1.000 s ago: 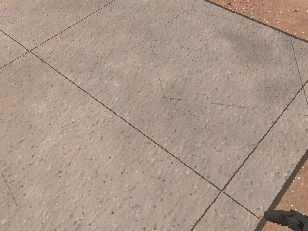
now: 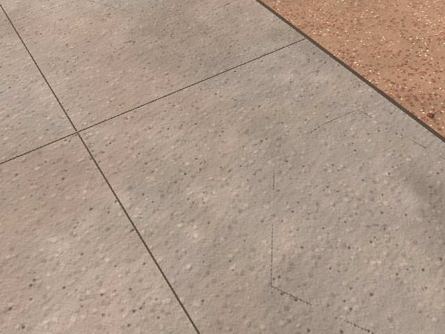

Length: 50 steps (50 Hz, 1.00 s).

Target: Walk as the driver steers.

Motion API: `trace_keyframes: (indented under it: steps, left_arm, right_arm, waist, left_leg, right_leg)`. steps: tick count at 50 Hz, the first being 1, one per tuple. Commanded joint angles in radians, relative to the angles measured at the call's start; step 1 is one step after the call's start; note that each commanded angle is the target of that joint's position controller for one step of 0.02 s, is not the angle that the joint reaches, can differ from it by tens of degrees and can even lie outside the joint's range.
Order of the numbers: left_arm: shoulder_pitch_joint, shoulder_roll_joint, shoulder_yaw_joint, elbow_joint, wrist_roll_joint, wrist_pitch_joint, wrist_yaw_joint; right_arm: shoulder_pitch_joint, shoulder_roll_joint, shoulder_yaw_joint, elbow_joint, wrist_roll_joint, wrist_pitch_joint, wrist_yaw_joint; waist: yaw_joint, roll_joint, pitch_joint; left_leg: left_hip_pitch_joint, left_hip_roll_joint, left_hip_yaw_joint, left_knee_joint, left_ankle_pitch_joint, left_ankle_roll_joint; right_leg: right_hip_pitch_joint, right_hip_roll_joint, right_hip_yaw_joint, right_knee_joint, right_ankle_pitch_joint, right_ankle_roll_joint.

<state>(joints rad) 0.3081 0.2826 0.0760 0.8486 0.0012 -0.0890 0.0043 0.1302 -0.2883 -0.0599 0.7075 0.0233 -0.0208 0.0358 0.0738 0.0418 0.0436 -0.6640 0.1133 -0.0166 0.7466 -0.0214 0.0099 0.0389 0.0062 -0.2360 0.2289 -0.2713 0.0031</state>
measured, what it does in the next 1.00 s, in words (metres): walks ahead, turning left: left foot, then right foot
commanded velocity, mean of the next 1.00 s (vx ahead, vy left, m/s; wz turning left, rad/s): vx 0.50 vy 0.00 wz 0.42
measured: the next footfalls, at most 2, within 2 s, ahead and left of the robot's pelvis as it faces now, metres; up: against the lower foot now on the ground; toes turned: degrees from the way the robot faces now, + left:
left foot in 0.12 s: +0.24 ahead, +0.13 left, +0.00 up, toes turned +8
right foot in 0.64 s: +0.57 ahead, +0.01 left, +0.00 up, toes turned +24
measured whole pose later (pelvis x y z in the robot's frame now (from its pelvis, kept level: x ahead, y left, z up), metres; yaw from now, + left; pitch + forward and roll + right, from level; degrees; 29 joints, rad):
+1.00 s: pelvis +0.55 +0.12 +0.01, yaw +25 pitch +2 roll -2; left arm 0.37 0.28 0.05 0.85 -0.02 -0.08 -0.02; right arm 0.10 -0.27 -0.04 0.67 0.01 -0.06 0.02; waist 0.10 0.04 0.03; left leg -0.63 0.09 -0.05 0.66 -0.04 -0.01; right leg -0.05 0.05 -0.02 0.24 -0.22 -0.03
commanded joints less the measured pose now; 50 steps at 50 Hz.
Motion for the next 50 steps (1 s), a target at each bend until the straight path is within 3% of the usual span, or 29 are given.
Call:
trace_keyframes:
  steps: [1,4,5,6,7,8,9,10,11,12,13,16,18,22,26,29,31,32,33,34,35,36,37,38,39,41,44,47,50]
  left_arm:
    - [-0.023,0.186,0.048,-0.049,-0.019,0.004,0.006]
    - [-0.042,0.227,0.061,-0.051,-0.035,0.026,0.011]
    - [-0.057,0.233,0.062,-0.055,-0.041,0.035,0.011]
    - [-0.059,0.211,0.052,-0.060,-0.040,0.038,0.013]
    - [-0.022,0.122,0.022,-0.083,0.005,0.030,0.012]
    - [0.027,0.040,-0.008,-0.142,0.009,-0.002,0.006]
    - [-0.088,0.148,0.010,-0.155,-0.031,-0.034,-0.007]
    - [-0.141,0.158,0.011,-0.176,-0.054,-0.050,-0.012]
    - [-0.142,0.145,0.008,-0.163,-0.034,-0.056,-0.003]
    - [-0.134,0.153,0.016,-0.152,-0.005,-0.052,0.004]
    - [-0.115,0.157,0.020,-0.145,0.002,-0.041,0.002]
    - [-0.122,0.121,0.014,-0.153,0.016,-0.013,0.002]
    - [-0.193,0.102,0.007,-0.176,0.017,-0.006,0.004]
    - [-0.330,0.071,-0.008,-0.211,0.007,-0.016,-0.010]
    - [-0.409,0.090,-0.005,-0.242,-0.005,-0.033,-0.031]
    - [-0.370,0.112,0.004,-0.233,-0.006,-0.047,-0.042]
    - [-0.243,0.140,0.023,-0.201,0.001,-0.056,-0.035]
    - [-0.116,0.176,0.036,-0.184,0.016,-0.060,-0.030]
    - [0.031,0.256,0.058,-0.163,0.030,-0.055,-0.025]
    - [0.101,0.229,0.057,-0.114,0.002,-0.044,-0.038]
    - [0.062,0.155,0.035,-0.123,-0.021,-0.039,-0.038]
    - [0.001,0.123,0.023,-0.135,-0.013,-0.028,-0.033]
    - [-0.044,0.107,0.014,-0.134,-0.002,-0.021,-0.032]
    - [-0.069,0.088,0.005,-0.133,0.006,-0.022,-0.030]
    - [-0.078,0.082,0.000,-0.131,0.011,-0.023,-0.029]
    - [-0.069,0.091,0.002,-0.117,0.000,-0.027,-0.028]
    - [-0.046,0.142,0.014,-0.097,-0.011,-0.025,-0.021]
    - [-0.013,0.162,0.016,-0.078,-0.020,-0.014,-0.017]
    - [0.052,0.173,0.017,-0.047,-0.027,-0.002,-0.017]
  right_arm:
    - [-0.101,-0.045,-0.006,-0.106,0.000,-0.011,0.018]
    - [-0.043,-0.091,-0.031,-0.118,-0.002,-0.002,0.022]
    - [0.068,-0.125,-0.053,-0.095,0.001,0.002,0.019]
    - [0.238,-0.184,-0.088,-0.047,0.004,0.007,0.005]
    - [0.340,-0.281,-0.115,-0.024,0.010,0.017,-0.017]
    - [0.264,-0.345,-0.111,-0.070,0.003,-0.001,-0.011]
    - [0.268,-0.252,-0.085,-0.083,0.000,-0.021,0.003]
    - [0.244,-0.204,-0.071,-0.071,-0.005,-0.036,0.004]
    - [0.186,-0.175,-0.061,-0.073,-0.004,-0.045,0.005]
    - [0.127,-0.141,-0.051,-0.083,-0.009,-0.047,0.000]
    - [0.097,-0.127,-0.044,-0.100,-0.019,-0.046,-0.005]
    - [0.117,-0.148,-0.050,-0.093,-0.014,-0.052,-0.022]
    - [0.151,-0.165,-0.055,-0.078,-0.010,-0.050,-0.037]
    - [0.202,-0.167,-0.055,-0.054,-0.003,-0.037,-0.052]
    - [0.257,-0.164,-0.056,-0.024,0.004,-0.026,-0.057]
    - [0.264,-0.151,-0.052,-0.008,-0.002,-0.017,-0.063]
    - [0.241,-0.134,-0.046,-0.009,-0.004,-0.014,-0.060]
    - [0.228,-0.098,-0.030,-0.022,-0.014,-0.016,-0.054]
    - [0.327,-0.051,-0.013,-0.033,-0.009,-0.024,-0.055]
    - [0.390,-0.053,-0.004,-0.023,0.007,-0.032,-0.056]
    - [0.307,-0.137,-0.022,-0.025,0.016,-0.036,-0.054]
    - [0.201,-0.151,-0.024,-0.046,0.011,-0.037,-0.052]
    - [0.134,-0.139,-0.022,-0.065,-0.004,-0.042,-0.049]
    - [0.120,-0.128,-0.025,-0.069,-0.015,-0.044,-0.045]
    - [0.137,-0.108,-0.022,-0.065,-0.013,-0.044,-0.040]
    - [0.151,-0.070,-0.012,-0.058,-0.012,-0.042,-0.036]
    - [0.062,-0.041,0.005,-0.088,-0.022,-0.048,-0.034]
    - [-0.036,-0.027,0.014,-0.104,-0.017,-0.058,-0.024]
    - [-0.117,-0.037,0.012,-0.126,-0.006,-0.063,-0.013]
  waist:
    - [-0.006,-0.085,0.057]
    - [-0.069,-0.122,-0.010]
    - [-0.137,-0.121,-0.073]
    - [-0.224,-0.093,-0.162]
    - [-0.224,0.107,-0.231]
    - [-0.114,0.257,-0.364]
    - [-0.191,0.092,-0.365]
    - [-0.178,0.065,-0.229]
    - [-0.130,-0.025,-0.142]
    - [-0.093,-0.025,-0.114]
    - [-0.067,-0.007,-0.102]
    - [-0.058,-0.012,-0.089]
    - [-0.078,-0.012,-0.061]
    - [-0.132,0.033,-0.034]
    - [-0.159,0.045,-0.021]
    - [-0.142,0.078,-0.028]
    - [-0.072,0.096,-0.078]
    - [-0.009,0.067,-0.197]
    - [-0.004,-0.126,-0.363]
    - [-0.010,-0.347,-0.401]
    - [0.010,-0.219,-0.254]
    - [0.010,-0.135,-0.141]
    - [-0.011,-0.087,-0.051]
    - [-0.039,-0.093,-0.030]
    - [-0.060,-0.117,-0.029]
    - [-0.072,-0.141,-0.039]
    - [-0.051,-0.119,-0.027]
    - [-0.016,-0.112,-0.017]
    - [0.013,-0.115,-0.005]
  left_leg:
    - [-0.010,-0.007,0.037,-0.077,-0.017,0.032]
    - [0.126,-0.088,0.110,-0.094,-0.159,0.091]
    - [0.270,-0.135,0.137,-0.118,-0.172,0.119]
    - [0.527,-0.181,0.131,-0.168,-0.120,0.157]
    - [0.799,-0.002,-0.161,-0.185,-0.070,0.221]
    - [1.022,0.201,-0.784,-0.387,-0.349,0.427]
    - [1.013,0.222,-0.808,-0.489,-0.417,0.392]
    - [0.911,0.193,-0.664,-0.484,-0.367,0.350]
    - [0.760,0.144,-0.538,-0.473,-0.240,0.311]
    - [0.648,0.105,-0.446,-0.471,-0.121,0.286]
    - [0.578,0.078,-0.398,-0.491,-0.047,0.279]
    - [0.494,0.049,-0.317,-0.521,0.115,0.291]
    - [0.479,0.023,-0.276,-0.525,0.129,0.275]
    - [0.453,-0.026,-0.245,-0.508,0.013,0.216]
    - [0.518,0.005,-0.326,-0.444,-0.031,0.202]
    - [0.605,0.048,-0.375,-0.376,0.024,0.189]
    - [0.614,0.012,-0.356,-0.262,0.222,0.159]
    - [0.542,-0.035,-0.311,-0.072,0.225,0.129]
    - [0.247,-0.159,-0.206,0.263,-0.025,0.053]
    - [0.011,-0.222,-0.168,0.494,-0.550,0.014]
    - [-0.092,-0.163,-0.205,0.568,-0.515,0.017]
    - [-0.101,-0.122,-0.163,0.571,-0.438,0.018]
    - [-0.091,-0.090,-0.131,0.513,-0.382,0.019]
    - [-0.053,-0.052,-0.121,0.446,-0.335,0.020]
    - [-0.005,-0.033,-0.107,0.404,-0.312,0.018]
    - [0.024,-0.019,-0.073,0.325,-0.298,0.006]
    - [0.016,-0.003,-0.043,0.139,-0.179,-0.014]
    - [0.080,-0.027,-0.012,-0.057,-0.010,-0.020]
    - [0.115,-0.052,0.000,-0.154,0.054,-0.016]
  right_leg:
    - [0.006,-0.303,0.064,-0.062,0.386,-0.149]
    - [0.064,-0.308,0.023,0.119,0.782,-0.117]
    - [0.043,-0.288,0.001,0.279,0.893,-0.100]
    - [-0.068,-0.245,-0.022,0.509,0.842,-0.063]
    - [-0.353,-0.176,-0.019,0.845,0.258,-0.011]
    - [-0.713,0.042,0.184,1.148,-0.355,0.037]
    - [-0.820,-0.005,0.341,1.195,-0.305,0.017]
    - [-0.870,-0.045,0.324,1.147,-0.216,-0.008]
    - [-0.821,-0.092,0.324,1.056,-0.134,-0.016]
    - [-0.746,-0.122,0.329,0.967,-0.083,-0.012]
    - [-0.686,-0.135,0.332,0.934,-0.047,-0.008]
    - [-0.651,-0.122,0.306,0.819,0.021,0.034]
    - [-0.684,-0.104,0.298,0.694,0.127,0.061]
    - [-0.623,-0.046,0.292,0.413,0.345,0.069]
    - [-0.591,-0.013,0.310,0.288,0.354,0.046]
    - [-0.550,-0.015,0.304,0.250,0.271,0.009]
    - [-0.372,0.008,0.261,0.192,0.243,-0.043]
    - [-0.142,-0.079,0.330,0.231,0.267,-0.102]
    - [0.234,-0.282,0.653,0.249,0.201,-0.242]
    - [0.353,-0.405,0.999,0.112,-0.031,-0.325]
    - [0.253,-0.382,0.964,0.068,-0.205,-0.287]
    - [0.120,-0.342,0.822,0.053,-0.185,-0.250]
    - [-0.017,-0.300,0.721,0.021,-0.086,-0.238]
    - [-0.090,-0.267,0.655,0.000,0.002,-0.227]
    - [-0.137,-0.239,0.607,-0.021,0.069,-0.220]
    - [-0.173,-0.220,0.533,-0.051,0.169,-0.233]
    - [-0.184,-0.216,0.447,-0.087,0.268,-0.242]
    - [-0.192,-0.184,0.362,-0.090,0.296,-0.212]
    - [-0.149,-0.205,0.353,-0.072,0.296,-0.198]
